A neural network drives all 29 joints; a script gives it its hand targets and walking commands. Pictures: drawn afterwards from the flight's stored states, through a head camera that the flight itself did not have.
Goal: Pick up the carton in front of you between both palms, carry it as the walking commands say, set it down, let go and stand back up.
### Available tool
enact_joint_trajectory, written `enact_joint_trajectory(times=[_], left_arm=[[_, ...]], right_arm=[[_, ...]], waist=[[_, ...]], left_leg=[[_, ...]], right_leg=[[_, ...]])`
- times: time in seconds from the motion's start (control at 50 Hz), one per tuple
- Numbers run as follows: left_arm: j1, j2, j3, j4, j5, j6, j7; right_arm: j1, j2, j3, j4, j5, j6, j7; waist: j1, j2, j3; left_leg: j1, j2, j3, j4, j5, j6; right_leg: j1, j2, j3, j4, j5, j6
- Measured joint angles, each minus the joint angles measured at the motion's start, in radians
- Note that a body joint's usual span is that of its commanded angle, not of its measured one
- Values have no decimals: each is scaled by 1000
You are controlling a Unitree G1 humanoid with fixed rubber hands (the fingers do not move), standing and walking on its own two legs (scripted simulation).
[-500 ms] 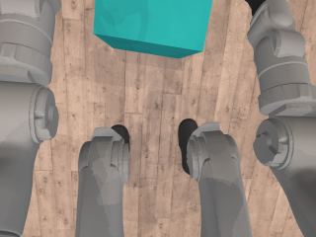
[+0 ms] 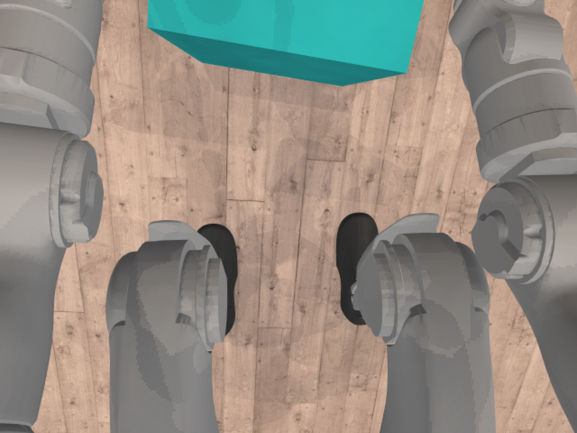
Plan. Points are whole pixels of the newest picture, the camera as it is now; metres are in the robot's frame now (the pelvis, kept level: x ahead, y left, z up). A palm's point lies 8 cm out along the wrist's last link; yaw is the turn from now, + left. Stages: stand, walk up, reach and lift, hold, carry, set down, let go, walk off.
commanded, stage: reach and lift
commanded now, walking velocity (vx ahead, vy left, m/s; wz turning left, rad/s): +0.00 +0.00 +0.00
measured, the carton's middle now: out of the picture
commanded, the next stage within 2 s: none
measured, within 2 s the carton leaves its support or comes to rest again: leaves its support in 0.62 s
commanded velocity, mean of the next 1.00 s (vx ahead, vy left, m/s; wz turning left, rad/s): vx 0.00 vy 0.00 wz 0.00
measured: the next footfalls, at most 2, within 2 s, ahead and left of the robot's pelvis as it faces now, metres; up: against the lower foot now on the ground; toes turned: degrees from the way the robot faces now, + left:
none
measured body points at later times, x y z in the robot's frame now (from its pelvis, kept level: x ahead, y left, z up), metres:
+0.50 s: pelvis +0.00 +0.00 +0.00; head +0.38 +0.03 +0.22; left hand +0.59 +0.16 -0.18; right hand +0.57 -0.15 -0.18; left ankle +0.09 +0.12 -0.33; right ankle +0.11 -0.13 -0.33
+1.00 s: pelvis -0.01 -0.01 +0.08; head +0.28 +0.02 +0.42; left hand +0.53 +0.17 +0.00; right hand +0.52 -0.14 +0.00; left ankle +0.09 +0.12 -0.33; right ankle +0.11 -0.14 -0.33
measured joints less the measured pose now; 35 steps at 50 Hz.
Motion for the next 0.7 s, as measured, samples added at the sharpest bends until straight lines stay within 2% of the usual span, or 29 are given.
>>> enact_joint_trajectory(times=[0.1, 0.22, 0.3, 0.38, 0.42, 0.5, 0.58, 0.66, 0.7], left_arm=[[2, -17, 20, 7, 20, 0, -1], [-34, -44, 7, 8, 20, 11, -8], [-70, -63, 33, 14, 63, 22, 3], [-77, -81, 95, 12, 136, 55, -11], [-55, -92, 133, -20, 167, 79, -30], [10, -117, 176, -101, 189, 111, -49], [82, -142, 170, -177, 173, 136, -17], [180, -179, 158, -280, 150, 174, 58], [226, -196, 174, -339, 155, 194, 59]], right_arm=[[8, 12, -19, 0, -20, 1, -1], [-26, 22, 0, -10, -9, 11, 6], [-53, 42, -50, -19, -52, 19, -19], [-31, 58, -131, -76, -120, 59, 6], [-21, 57, -148, -95, -143, 90, 40], [12, 54, -164, -131, -161, 132, 58], [61, 58, -136, -173, -120, 153, 35], [145, 97, -100, -269, -80, 184, -53], [196, 115, -110, -332, -86, 202, -52]], waist=[[-1, 3, -7], [4, 2, 34], [9, 0, 74], [15, 4, 79], [17, 5, 72], [22, -2, 42], [22, -2, -5], [18, 2, -83], [21, 3, -118]], left_leg=[[-4, -1, 0, -11, 14, 0], [14, 0, -2, -26, 32, -1], [35, -1, -5, -28, 35, -3], [39, -6, -4, -13, 28, -1], [38, -7, -1, -1, 20, 1], [29, -7, 5, 17, 0, 4], [16, -12, 8, 23, -12, 5], [5, -35, 0, 2, -10, -9], [18, -52, -9, -21, -4, -22]], right_leg=[[-3, 0, 0, -11, 13, -1], [15, 2, -2, -27, 31, -1], [37, 6, -2, -30, 34, 0], [41, 11, 2, -14, 26, 3], [40, 13, 6, -1, 16, 5], [28, 20, 14, 20, -2, 9], [15, 28, 23, 28, -17, 15], [3, 48, 38, 14, -14, 23], [12, 61, 48, -3, -2, 25]])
